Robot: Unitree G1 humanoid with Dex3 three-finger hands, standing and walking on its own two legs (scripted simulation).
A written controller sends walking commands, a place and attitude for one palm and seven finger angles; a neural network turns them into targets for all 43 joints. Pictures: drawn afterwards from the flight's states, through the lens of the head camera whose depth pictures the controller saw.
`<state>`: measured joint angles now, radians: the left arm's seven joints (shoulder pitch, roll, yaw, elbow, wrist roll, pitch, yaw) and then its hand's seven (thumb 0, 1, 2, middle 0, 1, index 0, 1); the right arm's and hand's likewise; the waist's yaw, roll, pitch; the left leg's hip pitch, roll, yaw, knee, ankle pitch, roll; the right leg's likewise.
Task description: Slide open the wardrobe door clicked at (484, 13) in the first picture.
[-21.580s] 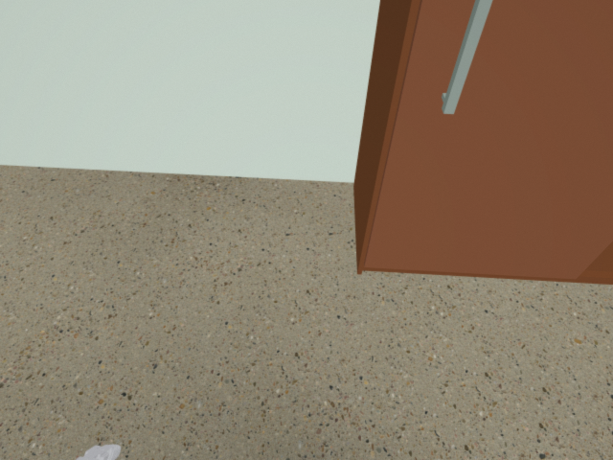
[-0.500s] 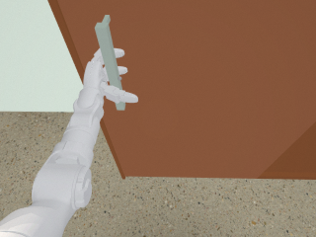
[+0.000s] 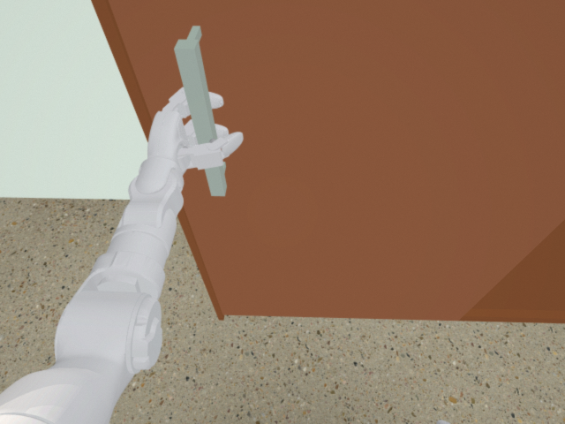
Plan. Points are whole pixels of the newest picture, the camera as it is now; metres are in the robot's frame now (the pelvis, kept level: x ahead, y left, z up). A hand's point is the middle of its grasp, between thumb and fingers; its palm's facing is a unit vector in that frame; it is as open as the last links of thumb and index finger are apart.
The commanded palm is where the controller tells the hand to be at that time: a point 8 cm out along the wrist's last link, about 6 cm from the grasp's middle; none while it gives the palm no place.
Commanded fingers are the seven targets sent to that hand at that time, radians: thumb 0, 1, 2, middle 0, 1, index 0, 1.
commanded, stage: grip the handle and tug to test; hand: left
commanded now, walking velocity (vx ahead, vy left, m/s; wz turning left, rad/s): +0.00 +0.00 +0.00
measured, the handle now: (208, 122) +0.52 +0.11 +0.15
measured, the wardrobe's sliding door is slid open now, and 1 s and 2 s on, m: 0.00 0.00 0.00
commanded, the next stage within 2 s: tug the door sideways, standing still in 0.92 s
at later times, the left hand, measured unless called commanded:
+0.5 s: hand (214, 139) +0.47 +0.09 +0.16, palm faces -0.07 -1.00 +0.01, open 5.9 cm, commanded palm +0.44 +0.16 +0.16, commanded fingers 0.00 0.90 0.90 -0.45 -1.40 -0.45 -1.40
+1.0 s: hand (216, 140) +0.46 +0.09 +0.16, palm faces -0.05 -1.00 +0.02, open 6.0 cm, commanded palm +0.41 +0.15 +0.16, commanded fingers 0.00 0.90 0.90 -0.45 -1.40 -0.45 -1.40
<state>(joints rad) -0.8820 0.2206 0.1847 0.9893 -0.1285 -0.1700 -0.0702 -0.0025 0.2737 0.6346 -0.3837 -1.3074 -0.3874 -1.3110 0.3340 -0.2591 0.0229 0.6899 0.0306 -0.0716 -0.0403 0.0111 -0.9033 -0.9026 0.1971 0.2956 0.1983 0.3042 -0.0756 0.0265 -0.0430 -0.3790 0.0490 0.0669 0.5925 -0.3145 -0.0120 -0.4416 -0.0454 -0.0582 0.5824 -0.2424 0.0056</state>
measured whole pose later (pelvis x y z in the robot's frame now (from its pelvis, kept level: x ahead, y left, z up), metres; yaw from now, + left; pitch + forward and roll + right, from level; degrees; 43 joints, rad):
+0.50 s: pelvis +0.00 +0.00 +0.00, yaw -1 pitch +6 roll +0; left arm -0.84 0.22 0.21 0.93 -0.12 -0.15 -0.08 0.01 0.66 0.79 -0.41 -1.40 -0.40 -1.37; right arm 0.33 -0.26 0.02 0.67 0.03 -0.05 -0.04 0.01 -0.90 -0.90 0.20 0.30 0.20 0.30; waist -0.08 0.03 -0.05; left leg -0.36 0.06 0.08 0.58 -0.31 -0.02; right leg -0.43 -0.03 -0.05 0.57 -0.24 0.00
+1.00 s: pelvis +0.03 +0.00 +0.01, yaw -3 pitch +5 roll +0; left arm -0.61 0.19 0.21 0.59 -0.14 -0.02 -0.04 0.01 0.72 0.75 -0.31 -1.40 -0.31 -1.39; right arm 0.33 -0.25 0.01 0.62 0.04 -0.02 -0.02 0.01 -0.90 -0.90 0.20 0.30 0.20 0.30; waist -0.07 0.04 -0.06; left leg -0.26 0.07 0.11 0.51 -0.32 -0.02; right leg -0.36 -0.01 -0.01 0.52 -0.25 0.00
